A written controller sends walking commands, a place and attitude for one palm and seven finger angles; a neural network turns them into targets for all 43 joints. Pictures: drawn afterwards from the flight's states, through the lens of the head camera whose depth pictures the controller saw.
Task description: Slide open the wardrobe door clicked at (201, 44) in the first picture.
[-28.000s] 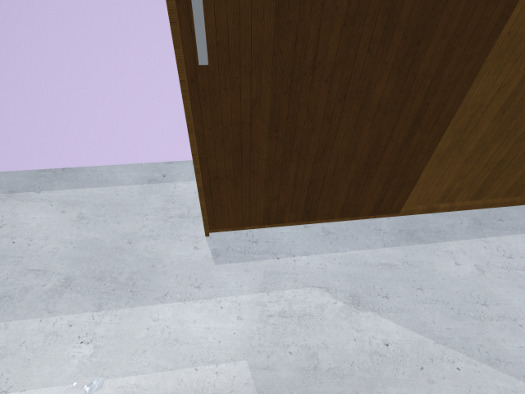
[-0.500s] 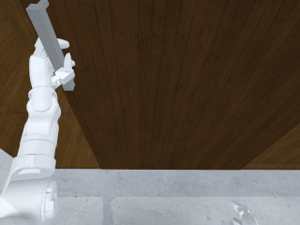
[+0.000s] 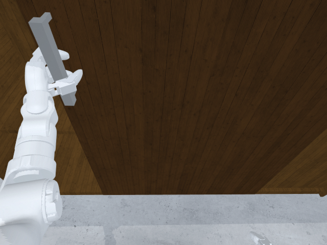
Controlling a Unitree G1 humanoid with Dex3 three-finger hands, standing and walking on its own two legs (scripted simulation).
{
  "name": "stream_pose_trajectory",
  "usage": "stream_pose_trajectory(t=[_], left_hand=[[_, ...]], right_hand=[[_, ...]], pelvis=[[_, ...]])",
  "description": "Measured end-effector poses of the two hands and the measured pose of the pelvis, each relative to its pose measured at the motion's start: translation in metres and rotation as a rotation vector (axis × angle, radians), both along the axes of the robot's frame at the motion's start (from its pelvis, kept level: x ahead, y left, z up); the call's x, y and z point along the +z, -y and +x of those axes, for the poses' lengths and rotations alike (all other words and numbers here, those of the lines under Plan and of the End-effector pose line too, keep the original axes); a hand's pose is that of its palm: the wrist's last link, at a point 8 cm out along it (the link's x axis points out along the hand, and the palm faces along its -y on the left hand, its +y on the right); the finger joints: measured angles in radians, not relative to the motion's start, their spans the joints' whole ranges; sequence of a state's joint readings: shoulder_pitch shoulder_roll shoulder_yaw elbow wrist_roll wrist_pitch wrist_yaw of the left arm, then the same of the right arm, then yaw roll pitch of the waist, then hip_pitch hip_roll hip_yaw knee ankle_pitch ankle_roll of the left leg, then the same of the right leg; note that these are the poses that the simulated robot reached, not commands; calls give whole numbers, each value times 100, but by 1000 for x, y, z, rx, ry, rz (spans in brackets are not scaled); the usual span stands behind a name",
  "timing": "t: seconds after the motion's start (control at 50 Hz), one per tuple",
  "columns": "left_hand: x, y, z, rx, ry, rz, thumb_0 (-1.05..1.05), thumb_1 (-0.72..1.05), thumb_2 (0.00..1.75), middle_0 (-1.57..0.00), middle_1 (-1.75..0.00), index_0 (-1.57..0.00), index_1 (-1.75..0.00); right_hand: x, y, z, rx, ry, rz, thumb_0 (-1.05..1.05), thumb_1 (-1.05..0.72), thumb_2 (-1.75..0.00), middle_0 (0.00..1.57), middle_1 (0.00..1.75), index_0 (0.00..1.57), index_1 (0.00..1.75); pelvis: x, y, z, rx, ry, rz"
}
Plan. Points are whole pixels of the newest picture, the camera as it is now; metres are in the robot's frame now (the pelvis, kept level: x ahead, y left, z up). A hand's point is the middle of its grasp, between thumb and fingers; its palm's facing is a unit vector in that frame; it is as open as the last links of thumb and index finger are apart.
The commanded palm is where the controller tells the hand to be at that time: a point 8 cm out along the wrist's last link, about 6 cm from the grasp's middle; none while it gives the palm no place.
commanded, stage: loosen the grip on the handle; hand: left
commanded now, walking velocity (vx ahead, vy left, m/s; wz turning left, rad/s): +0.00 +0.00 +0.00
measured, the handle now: (59, 63) +0.47 +0.28 +0.19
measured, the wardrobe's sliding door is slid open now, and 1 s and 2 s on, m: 0.44 0.44 0.44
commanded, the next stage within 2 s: slip the hand off the handle in 0.38 s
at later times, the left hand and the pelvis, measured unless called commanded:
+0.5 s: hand (70, 84) +0.43 +0.25 +0.16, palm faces +0.35 -0.93 -0.14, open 13.9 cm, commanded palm +0.39 +0.29 +0.16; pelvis +0.01 +0.00 +0.00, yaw -1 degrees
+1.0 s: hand (29, 84) +0.41 +0.33 +0.17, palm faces +0.44 -0.89 -0.15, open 14.6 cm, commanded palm +0.39 +0.36 +0.16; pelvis +0.02 +0.01 +0.00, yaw +0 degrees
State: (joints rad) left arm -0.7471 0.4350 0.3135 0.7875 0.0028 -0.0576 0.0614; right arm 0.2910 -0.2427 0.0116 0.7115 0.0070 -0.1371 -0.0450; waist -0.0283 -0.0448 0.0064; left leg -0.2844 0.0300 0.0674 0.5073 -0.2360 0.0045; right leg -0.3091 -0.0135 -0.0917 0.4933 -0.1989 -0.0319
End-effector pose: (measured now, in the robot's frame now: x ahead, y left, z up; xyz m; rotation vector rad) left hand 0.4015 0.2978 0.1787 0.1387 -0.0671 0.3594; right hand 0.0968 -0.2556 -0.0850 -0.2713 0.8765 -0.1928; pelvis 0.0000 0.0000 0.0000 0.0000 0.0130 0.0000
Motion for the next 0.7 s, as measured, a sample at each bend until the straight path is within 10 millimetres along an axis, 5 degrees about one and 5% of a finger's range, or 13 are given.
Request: stream_pose_trajectory(t=[0.16, 0.26, 0.7], left_hand=[[-8, 6, -5, 5, 5, 23, -2, -21, 37, -43, -137, -42, -138], [-11, 6, -4, 5, 18, 23, -1, -42, 27, -42, -133, -38, -132], [-11, 2, -7, -16, 20, 9, -2, -55, 20, -43, -125, -36, -122]], right_hand=[[-6, 29, -21, -53, -62, -29, 1, -91, -90, 20, 30, 20, 30], [-10, 31, -29, -80, -106, -27, 1, -91, -90, 20, 30, 20, 30], [-15, -2, 13, -73, -36, 27, 1, -91, -90, 20, 30, 21, 30]], pelvis=[[-2, 5, -3, -4, -18, 4], [-2, 8, 0, -8, -20, 1], [-1, -1, 14, -21, -20, 1]])
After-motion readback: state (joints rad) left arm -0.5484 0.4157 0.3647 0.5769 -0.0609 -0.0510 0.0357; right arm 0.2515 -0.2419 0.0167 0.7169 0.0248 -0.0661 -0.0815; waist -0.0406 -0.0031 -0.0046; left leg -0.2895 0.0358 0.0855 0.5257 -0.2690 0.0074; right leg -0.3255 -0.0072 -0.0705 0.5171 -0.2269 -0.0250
